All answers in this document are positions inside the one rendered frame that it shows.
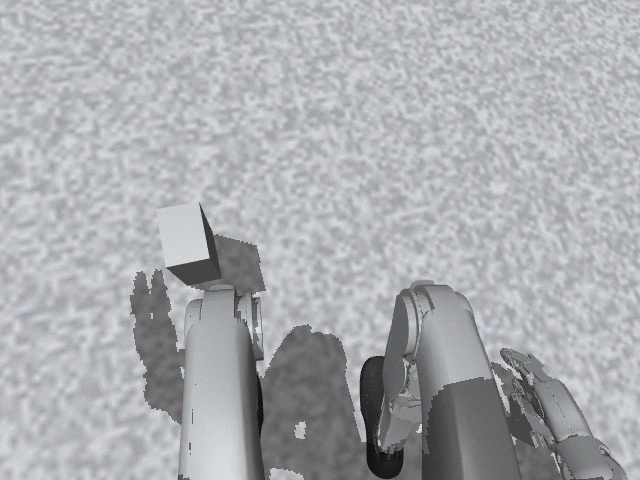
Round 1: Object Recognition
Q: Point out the right robot hand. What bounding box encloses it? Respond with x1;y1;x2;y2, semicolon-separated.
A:
500;348;594;453

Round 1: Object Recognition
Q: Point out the carton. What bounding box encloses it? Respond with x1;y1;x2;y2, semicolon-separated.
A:
156;202;222;286

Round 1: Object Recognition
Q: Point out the right robot arm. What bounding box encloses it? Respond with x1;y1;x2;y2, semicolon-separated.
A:
555;436;628;480

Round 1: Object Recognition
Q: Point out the right robot foot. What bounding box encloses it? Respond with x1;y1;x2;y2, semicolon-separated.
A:
360;356;404;479

